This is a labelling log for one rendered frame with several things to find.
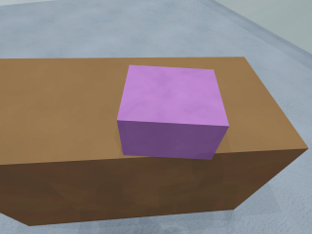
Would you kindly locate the carton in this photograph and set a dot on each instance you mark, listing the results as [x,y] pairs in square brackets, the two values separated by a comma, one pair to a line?
[171,112]

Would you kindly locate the pedestal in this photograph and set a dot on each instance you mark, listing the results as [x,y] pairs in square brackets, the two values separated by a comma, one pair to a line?
[61,157]

